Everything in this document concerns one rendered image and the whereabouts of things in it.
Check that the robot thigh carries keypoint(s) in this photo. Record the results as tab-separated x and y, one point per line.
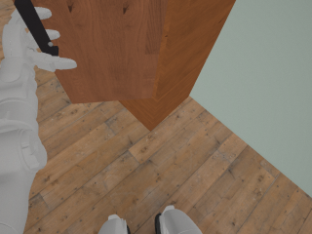
175	221
114	226

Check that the cupboard door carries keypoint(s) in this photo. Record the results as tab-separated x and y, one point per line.
115	44

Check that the left robot thigh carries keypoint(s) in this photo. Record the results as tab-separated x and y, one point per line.
114	226

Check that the handle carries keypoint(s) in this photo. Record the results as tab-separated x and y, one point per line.
36	27

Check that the right robot thigh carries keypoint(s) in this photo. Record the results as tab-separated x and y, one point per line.
175	221

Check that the robot left upper arm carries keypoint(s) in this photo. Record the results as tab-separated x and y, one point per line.
22	155

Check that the robot left hand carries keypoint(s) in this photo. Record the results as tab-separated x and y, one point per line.
16	43

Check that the robot left forearm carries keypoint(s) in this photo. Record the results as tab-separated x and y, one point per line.
18	100

